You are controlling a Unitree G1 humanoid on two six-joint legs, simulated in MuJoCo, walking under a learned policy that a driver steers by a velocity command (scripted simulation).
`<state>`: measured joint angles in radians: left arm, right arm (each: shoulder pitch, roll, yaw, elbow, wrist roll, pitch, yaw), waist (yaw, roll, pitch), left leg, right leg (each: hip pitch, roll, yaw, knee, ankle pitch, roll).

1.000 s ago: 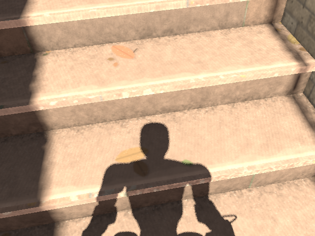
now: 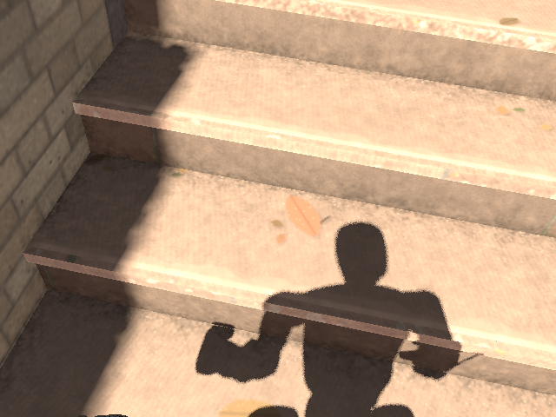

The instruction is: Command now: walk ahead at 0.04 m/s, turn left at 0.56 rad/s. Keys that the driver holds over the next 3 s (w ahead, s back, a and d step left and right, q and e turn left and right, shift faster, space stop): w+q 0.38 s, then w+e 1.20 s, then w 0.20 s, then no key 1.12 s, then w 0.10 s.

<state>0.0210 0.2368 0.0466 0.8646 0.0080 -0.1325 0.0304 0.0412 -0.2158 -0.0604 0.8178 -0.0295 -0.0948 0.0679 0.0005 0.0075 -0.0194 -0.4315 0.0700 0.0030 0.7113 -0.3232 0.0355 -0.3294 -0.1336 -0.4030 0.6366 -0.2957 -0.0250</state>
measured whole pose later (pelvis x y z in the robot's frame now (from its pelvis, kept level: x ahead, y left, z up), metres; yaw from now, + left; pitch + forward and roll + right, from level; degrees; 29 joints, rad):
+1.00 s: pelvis +0.41 +0.12 +0.14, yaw +2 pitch +6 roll +5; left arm 0.22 0.22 0.07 0.99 0.04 -0.05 -0.09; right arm 0.25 -0.22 0.00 1.09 -0.05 -0.07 0.04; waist 0.01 -0.06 -0.11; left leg -0.54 0.02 0.27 0.84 -0.41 0.07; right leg -1.00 -0.02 0.12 1.99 0.06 -0.25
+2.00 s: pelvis +0.96 +0.14 +0.45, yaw -24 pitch +5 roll +2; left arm 0.18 0.28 0.07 1.00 0.04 -0.10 -0.06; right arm 0.33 -0.19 0.01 0.99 -0.03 -0.06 0.06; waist -0.05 -0.05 -0.10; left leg -0.66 -0.02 0.07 0.95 -0.39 0.05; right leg -0.87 0.03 0.16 1.68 -0.02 -0.14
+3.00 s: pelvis +1.10 +0.08 +0.50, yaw -22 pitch +0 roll +0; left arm 0.11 0.20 0.02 1.02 0.00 -0.03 -0.05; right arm 0.48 -0.11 0.00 0.95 -0.02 -0.04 0.12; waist -0.02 -0.02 0.02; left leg -0.11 -0.02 0.02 0.55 -0.44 0.04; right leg -0.30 -0.03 -0.09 0.62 -0.33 -0.02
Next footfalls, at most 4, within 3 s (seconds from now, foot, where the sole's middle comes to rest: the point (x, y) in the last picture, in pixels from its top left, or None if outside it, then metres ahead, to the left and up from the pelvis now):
0.34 right None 0.09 -0.13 -0.75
0.78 left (163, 412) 0.46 0.23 -0.59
1.30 right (279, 256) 0.74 0.00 -0.43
1.80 left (203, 90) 1.10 0.20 -0.27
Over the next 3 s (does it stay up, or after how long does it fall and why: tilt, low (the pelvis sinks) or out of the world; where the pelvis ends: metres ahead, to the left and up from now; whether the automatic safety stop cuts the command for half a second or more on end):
stays up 1.10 0.08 0.50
